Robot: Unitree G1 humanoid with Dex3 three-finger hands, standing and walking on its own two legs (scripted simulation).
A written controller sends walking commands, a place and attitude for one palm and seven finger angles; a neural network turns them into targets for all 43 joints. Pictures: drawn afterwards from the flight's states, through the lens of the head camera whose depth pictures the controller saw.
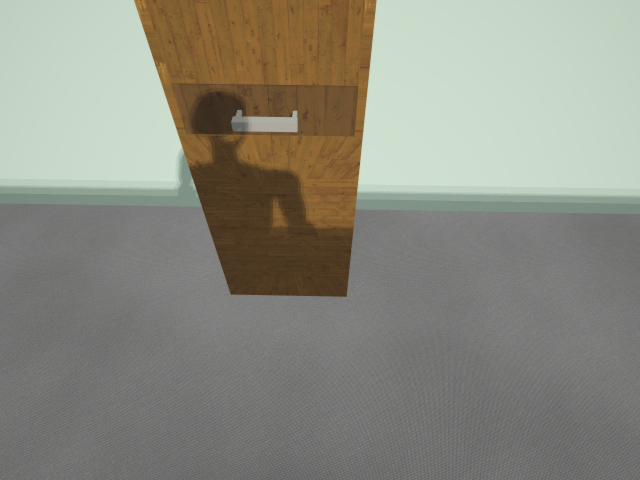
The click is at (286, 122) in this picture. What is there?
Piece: drawer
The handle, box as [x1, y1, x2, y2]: [231, 110, 297, 131]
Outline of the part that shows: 231,121 233,130 297,130 296,111 293,111 291,117 246,117 241,115 241,110 237,110 236,115 232,117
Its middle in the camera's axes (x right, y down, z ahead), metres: -0.12 -0.26 +0.85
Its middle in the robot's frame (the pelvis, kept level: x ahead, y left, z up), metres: +0.81 +0.16 -0.01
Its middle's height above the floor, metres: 0.78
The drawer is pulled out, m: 0.00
